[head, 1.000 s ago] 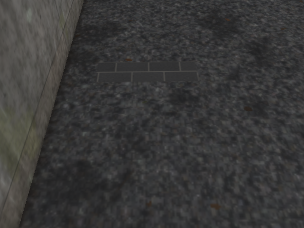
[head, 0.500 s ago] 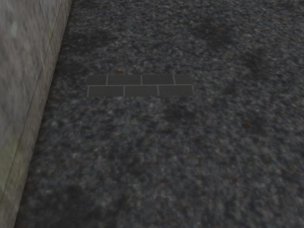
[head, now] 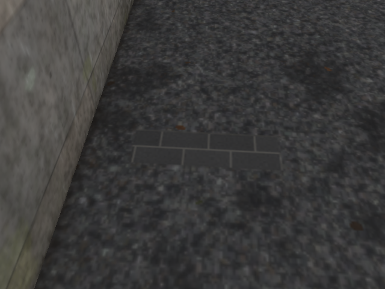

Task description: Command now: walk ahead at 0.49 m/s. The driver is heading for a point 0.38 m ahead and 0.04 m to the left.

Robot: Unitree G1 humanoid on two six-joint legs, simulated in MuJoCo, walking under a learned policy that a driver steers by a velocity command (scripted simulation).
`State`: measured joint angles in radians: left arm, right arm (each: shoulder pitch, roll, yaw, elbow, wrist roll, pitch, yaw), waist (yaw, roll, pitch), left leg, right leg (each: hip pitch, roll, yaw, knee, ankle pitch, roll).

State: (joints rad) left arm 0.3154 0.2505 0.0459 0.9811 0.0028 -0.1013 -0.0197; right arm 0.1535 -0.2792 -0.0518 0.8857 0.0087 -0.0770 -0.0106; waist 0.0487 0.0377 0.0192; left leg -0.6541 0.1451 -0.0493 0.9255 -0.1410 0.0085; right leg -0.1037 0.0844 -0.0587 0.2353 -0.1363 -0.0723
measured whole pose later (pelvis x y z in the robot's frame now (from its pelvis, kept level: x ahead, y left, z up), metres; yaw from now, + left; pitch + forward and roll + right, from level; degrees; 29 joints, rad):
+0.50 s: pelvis +0.24 +0.09 +0.00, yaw +0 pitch +1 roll +0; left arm 0.14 0.28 0.05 0.93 0.00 -0.05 0.03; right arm 0.23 -0.23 -0.04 0.96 -0.02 -0.08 0.01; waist -0.02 -0.05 0.04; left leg -0.22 -0.04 0.07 0.33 -0.13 0.07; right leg -0.53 -0.08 0.03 0.86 -0.26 0.02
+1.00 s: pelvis +0.31 +0.06 -0.01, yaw +0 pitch -1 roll +0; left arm 0.11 0.22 0.05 1.05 0.00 -0.01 0.03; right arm 0.21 -0.24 -0.03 1.04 -0.01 0.00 -0.03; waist -0.01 0.00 0.04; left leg -0.13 -0.01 0.06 0.47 -0.33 0.02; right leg -0.27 -0.02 0.01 0.51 -0.23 0.01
